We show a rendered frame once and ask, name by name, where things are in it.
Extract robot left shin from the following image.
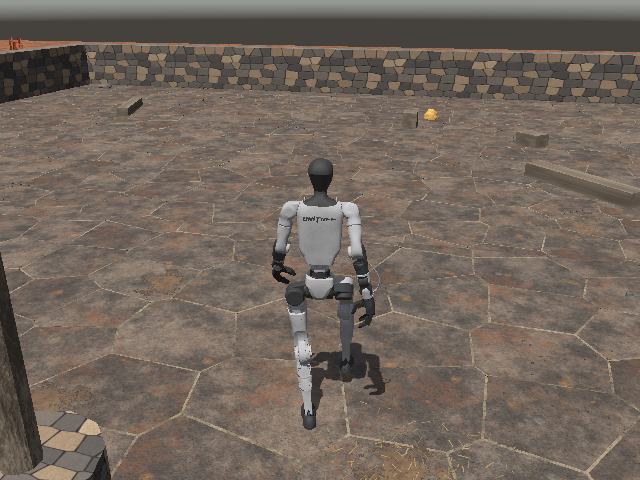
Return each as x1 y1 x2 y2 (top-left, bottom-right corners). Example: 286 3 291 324
294 346 313 416

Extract robot right upper arm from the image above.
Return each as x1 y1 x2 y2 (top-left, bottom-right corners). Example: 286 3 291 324
341 202 363 260

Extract right robot thigh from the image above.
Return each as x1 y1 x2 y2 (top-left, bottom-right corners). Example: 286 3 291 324
333 277 354 320

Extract robot left upper arm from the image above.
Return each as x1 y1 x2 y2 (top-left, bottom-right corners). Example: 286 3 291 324
275 201 300 254

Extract left robot hand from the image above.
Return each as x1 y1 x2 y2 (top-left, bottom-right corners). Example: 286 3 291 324
272 265 296 284

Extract right robot hand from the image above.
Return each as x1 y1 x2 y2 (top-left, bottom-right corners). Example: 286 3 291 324
351 297 375 328

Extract left robot forearm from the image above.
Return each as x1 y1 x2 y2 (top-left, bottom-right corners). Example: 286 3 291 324
271 239 286 271

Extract right robot forearm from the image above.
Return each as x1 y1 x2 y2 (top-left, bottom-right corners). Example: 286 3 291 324
353 244 374 300

